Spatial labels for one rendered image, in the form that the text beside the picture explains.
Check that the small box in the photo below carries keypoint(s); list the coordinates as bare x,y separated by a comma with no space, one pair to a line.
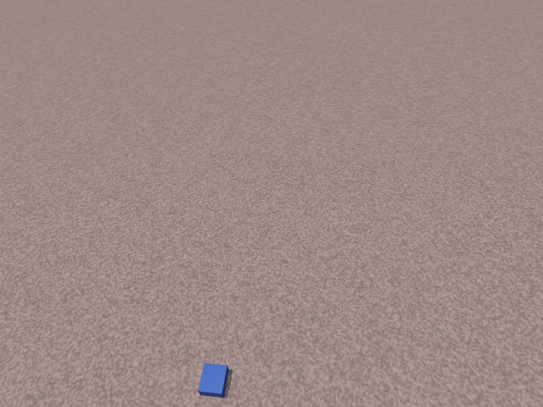
213,380

